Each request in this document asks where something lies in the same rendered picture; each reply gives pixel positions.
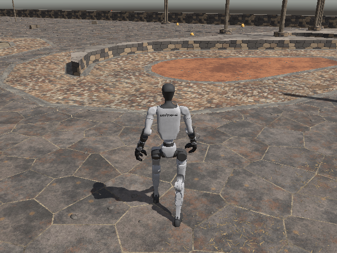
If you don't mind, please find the left robot hand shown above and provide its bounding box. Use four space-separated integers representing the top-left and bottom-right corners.
135 148 147 161

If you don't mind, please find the right robot shin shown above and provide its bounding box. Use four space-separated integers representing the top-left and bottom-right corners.
175 182 184 220

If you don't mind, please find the robot right upper arm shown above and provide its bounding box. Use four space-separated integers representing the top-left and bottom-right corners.
179 106 193 134

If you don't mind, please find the robot left upper arm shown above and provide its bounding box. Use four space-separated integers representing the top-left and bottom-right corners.
143 106 157 136

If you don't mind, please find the right robot hand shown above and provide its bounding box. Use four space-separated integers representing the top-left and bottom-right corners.
185 143 197 153

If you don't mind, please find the right robot forearm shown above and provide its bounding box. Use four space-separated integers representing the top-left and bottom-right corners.
188 127 196 145

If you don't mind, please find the left robot forearm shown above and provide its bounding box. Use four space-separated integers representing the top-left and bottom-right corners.
136 128 148 151

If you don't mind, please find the robot right foot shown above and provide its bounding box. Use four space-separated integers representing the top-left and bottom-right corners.
174 213 183 227

